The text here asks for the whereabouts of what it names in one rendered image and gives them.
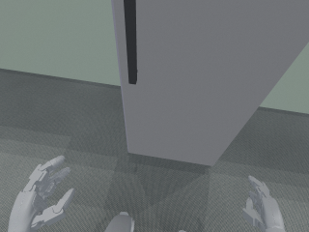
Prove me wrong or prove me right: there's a left robot thigh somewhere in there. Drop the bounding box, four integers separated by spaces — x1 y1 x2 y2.
104 215 135 232

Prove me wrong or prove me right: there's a fridge door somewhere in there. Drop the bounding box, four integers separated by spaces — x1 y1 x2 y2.
113 0 309 166

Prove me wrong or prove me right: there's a left robot hand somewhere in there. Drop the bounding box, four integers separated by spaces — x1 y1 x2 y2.
8 155 75 232

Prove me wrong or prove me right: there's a handle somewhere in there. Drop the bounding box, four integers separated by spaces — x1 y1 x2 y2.
124 0 138 85

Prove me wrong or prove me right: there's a right robot hand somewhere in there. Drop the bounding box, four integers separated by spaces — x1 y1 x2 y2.
242 175 285 232

